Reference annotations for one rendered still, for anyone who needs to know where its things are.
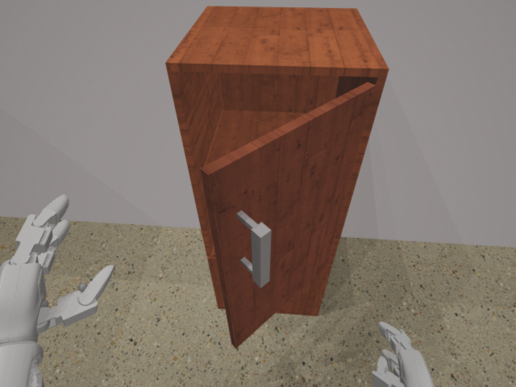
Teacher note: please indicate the handle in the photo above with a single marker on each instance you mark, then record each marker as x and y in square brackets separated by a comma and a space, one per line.
[261, 250]

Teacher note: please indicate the robot right hand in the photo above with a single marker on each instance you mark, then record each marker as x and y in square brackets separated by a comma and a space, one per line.
[409, 367]

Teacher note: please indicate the robot left hand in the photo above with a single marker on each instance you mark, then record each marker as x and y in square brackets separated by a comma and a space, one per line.
[22, 285]

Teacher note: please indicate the left robot forearm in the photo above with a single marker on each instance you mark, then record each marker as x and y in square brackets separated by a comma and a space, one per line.
[19, 362]

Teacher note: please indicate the cupboard door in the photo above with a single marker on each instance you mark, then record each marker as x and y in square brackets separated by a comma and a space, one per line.
[294, 180]

